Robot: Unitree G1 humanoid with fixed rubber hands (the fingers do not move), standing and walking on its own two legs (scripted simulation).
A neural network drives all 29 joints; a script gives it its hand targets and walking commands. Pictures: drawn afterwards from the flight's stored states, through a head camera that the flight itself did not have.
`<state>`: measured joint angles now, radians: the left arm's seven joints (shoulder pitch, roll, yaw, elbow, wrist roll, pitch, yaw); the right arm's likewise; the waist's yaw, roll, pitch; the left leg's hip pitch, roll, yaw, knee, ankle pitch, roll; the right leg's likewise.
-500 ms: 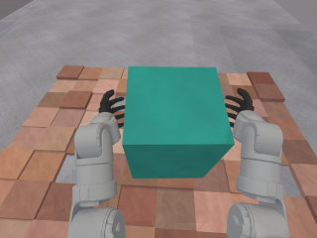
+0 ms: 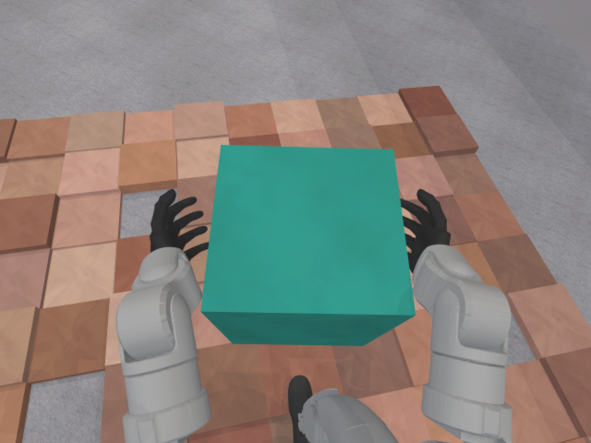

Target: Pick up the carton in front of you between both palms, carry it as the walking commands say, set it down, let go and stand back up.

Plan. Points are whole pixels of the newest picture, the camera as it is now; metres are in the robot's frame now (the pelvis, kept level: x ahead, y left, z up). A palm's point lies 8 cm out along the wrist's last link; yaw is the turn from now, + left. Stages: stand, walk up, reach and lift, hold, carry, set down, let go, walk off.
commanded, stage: carry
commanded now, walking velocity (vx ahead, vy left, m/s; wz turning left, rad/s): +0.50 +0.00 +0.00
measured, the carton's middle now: (302, 259) +0.35 -0.04 +0.00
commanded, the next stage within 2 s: none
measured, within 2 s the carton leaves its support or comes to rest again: neither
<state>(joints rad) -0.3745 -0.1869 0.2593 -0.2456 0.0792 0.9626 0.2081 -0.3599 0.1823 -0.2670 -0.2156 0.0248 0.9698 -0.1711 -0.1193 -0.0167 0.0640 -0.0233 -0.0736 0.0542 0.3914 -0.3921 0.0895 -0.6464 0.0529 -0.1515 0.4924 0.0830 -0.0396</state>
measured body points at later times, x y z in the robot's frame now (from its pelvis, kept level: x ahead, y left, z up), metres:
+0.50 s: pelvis +0.40 +0.07 -0.02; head +0.35 +0.08 +0.43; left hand +0.64 +0.23 +0.08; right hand +0.64 -0.08 +0.09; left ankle +0.52 +0.19 -0.74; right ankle +0.19 -0.05 -0.73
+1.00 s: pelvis +0.73 +0.13 -0.04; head +0.75 +0.13 +0.41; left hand +1.10 +0.31 +0.07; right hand +1.11 -0.02 +0.07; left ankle +0.54 +0.18 -0.75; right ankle +0.87 +0.04 -0.73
